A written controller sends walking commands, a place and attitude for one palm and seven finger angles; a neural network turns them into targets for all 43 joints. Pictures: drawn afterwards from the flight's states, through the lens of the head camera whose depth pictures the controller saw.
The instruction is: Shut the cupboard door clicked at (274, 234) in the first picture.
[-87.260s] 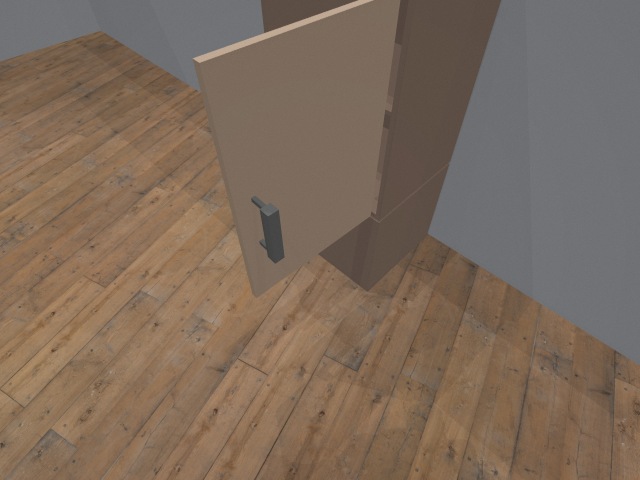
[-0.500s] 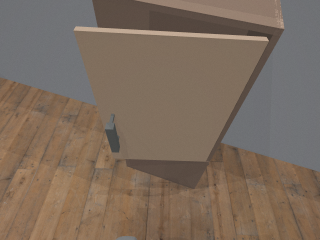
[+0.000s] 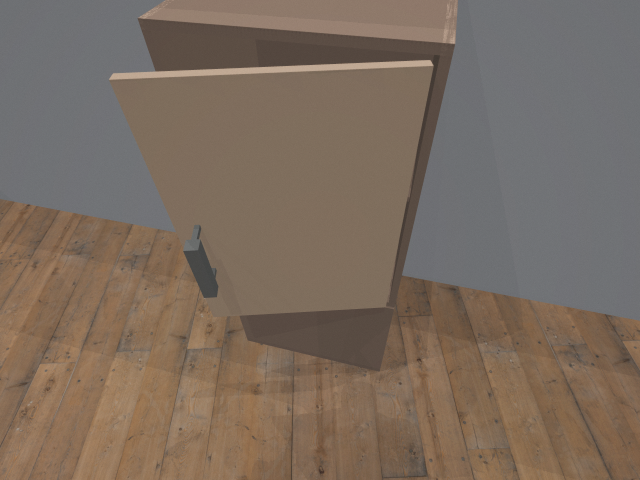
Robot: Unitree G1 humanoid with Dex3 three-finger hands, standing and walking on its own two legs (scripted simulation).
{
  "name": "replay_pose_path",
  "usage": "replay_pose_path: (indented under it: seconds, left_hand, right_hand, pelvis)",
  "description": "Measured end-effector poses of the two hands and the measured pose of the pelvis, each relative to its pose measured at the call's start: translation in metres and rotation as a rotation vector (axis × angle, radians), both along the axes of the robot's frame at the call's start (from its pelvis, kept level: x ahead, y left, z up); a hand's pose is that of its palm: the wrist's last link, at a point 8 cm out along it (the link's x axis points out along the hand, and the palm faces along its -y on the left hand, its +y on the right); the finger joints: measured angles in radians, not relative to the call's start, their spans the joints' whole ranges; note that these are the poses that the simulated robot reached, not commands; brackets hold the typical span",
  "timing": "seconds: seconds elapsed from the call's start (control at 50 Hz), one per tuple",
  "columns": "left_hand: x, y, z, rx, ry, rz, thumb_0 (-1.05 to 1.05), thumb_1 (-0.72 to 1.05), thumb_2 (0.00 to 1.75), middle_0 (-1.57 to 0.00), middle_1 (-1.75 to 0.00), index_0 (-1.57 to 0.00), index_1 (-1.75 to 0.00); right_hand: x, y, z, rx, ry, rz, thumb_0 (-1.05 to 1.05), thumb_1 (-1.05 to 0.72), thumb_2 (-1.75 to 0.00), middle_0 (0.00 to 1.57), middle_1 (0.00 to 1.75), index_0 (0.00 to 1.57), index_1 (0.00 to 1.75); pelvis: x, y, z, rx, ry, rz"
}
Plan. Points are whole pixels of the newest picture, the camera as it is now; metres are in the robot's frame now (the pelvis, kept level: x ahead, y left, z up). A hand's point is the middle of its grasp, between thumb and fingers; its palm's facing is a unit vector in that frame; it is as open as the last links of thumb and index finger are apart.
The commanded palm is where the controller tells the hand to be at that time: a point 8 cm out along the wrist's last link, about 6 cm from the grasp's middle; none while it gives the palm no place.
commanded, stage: come to a stop and stand still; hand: left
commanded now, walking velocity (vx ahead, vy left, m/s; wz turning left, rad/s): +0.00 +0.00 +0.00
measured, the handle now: (204, 261) +0.50 +0.25 -0.10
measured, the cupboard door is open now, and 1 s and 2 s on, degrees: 18 18 18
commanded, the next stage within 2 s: look again from close up in 0.48 s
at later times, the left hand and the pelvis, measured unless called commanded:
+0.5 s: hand out of the picture -0.05 +0.17 -0.17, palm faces +0.07 -0.99 -0.15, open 7.4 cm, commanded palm none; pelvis -0.03 +0.00 +0.01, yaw +0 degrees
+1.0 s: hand out of the picture +0.01 +0.23 -0.17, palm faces +0.01 -0.97 -0.25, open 7.4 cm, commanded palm none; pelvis -0.01 +0.03 +0.00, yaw +0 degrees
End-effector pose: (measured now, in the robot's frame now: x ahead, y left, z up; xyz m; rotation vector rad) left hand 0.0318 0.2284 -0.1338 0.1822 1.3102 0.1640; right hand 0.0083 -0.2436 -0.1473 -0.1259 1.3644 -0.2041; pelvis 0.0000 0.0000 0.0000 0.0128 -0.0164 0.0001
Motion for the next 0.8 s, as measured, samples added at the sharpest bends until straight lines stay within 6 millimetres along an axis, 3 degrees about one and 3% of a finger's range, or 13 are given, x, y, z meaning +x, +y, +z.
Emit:
replay_pose_path:
  seconds: [0.16, 0.38, 0.5, 0.64, 0.8]
  left_hand:
    - [-0.023, -0.005, -0.011, -0.041, 0.005, 0.047, 0.01, 0.93, 0.90, -0.20, -0.30, -0.21, -0.29]
    - [-0.076, -0.012, -0.011, -0.069, 0.109, 0.068, 0.01, 0.91, 0.90, -0.20, -0.30, -0.20, -0.29]
    - [-0.092, -0.012, -0.012, -0.081, 0.154, 0.081, 0.01, 0.91, 0.90, -0.20, -0.30, -0.20, -0.29]
    - [-0.090, -0.008, -0.014, -0.076, 0.145, 0.055, 0.01, 0.91, 0.90, -0.20, -0.30, -0.20, -0.29]
    - [-0.058, 0.023, -0.009, -0.015, 0.057, 0.026, 0.01, 0.91, 0.90, -0.20, -0.30, -0.20, -0.29]
  right_hand:
    - [-0.028, 0.006, 0.010, -0.025, 0.054, 0.045, 0.01, -0.90, -0.89, 0.20, 0.30, 0.20, 0.30]
    - [-0.035, 0.024, 0.009, 0.014, 0.036, 0.052, 0.01, -0.90, -0.89, 0.20, 0.30, 0.20, 0.30]
    - [-0.043, 0.030, 0.010, 0.014, 0.060, 0.043, 0.01, -0.91, -0.89, 0.20, 0.30, 0.20, 0.30]
    - [-0.042, 0.037, 0.008, 0.014, 0.052, 0.037, 0.01, -0.90, -0.89, 0.20, 0.30, 0.20, 0.30]
    - [-0.021, 0.054, -0.005, 0.034, -0.037, 0.055, 0.02, -0.93, -0.89, 0.20, 0.30, 0.20, 0.30]
  pelvis:
    - [-0.016, -0.005, 0.002, -0.011, -0.022, 0.015]
    - [-0.031, -0.001, 0.006, -0.016, -0.021, 0.011]
    - [-0.030, 0.004, 0.006, -0.015, -0.011, 0.008]
    - [-0.026, 0.014, 0.003, -0.031, -0.001, 0.003]
    - [-0.017, 0.032, -0.003, -0.021, -0.008, 0.010]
